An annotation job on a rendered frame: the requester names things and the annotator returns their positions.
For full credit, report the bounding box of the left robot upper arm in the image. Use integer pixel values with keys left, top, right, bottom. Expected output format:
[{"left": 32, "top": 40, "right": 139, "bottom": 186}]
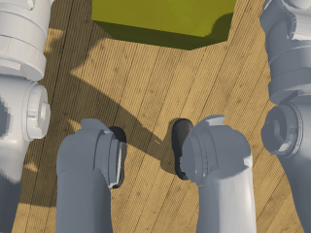
[{"left": 0, "top": 76, "right": 51, "bottom": 233}]

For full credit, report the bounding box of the carton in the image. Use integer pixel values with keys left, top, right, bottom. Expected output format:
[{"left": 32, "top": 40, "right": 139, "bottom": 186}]
[{"left": 91, "top": 0, "right": 236, "bottom": 50}]

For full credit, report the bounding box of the right robot upper arm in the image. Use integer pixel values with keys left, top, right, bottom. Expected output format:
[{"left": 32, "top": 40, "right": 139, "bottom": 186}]
[{"left": 260, "top": 102, "right": 311, "bottom": 233}]

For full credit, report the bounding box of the right robot thigh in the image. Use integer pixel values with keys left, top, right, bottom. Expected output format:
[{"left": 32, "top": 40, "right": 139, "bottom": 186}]
[{"left": 185, "top": 125, "right": 257, "bottom": 233}]

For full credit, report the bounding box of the robot right foot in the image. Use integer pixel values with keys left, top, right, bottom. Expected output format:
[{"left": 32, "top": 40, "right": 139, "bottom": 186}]
[{"left": 171, "top": 118, "right": 193, "bottom": 181}]

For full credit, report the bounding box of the left robot forearm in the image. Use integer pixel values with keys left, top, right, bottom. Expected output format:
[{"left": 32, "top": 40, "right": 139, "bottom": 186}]
[{"left": 0, "top": 0, "right": 54, "bottom": 82}]

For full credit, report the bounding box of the right robot forearm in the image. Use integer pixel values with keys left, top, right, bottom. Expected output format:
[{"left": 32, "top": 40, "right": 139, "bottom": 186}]
[{"left": 259, "top": 0, "right": 311, "bottom": 105}]

